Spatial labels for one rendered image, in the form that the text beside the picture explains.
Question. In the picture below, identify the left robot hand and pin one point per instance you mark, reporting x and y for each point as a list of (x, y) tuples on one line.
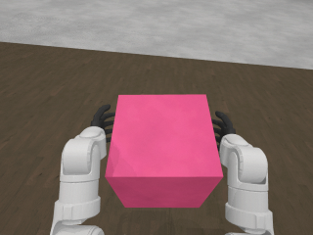
[(99, 117)]

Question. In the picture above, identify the left robot forearm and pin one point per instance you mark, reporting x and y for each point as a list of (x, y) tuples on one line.
[(79, 176)]

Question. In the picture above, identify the carton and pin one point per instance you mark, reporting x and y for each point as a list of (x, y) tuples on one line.
[(163, 151)]

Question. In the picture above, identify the robot left upper arm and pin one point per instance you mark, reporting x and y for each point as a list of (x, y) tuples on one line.
[(79, 230)]

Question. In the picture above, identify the right robot forearm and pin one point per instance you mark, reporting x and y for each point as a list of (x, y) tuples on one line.
[(247, 180)]

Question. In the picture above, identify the right robot hand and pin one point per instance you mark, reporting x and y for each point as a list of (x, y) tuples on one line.
[(225, 125)]

